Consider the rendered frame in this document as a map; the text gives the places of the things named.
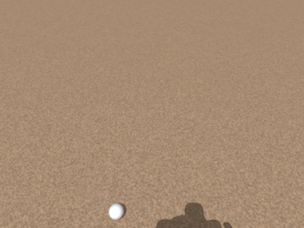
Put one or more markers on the ball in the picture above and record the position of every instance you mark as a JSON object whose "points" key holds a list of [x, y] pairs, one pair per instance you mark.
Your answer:
{"points": [[116, 211]]}

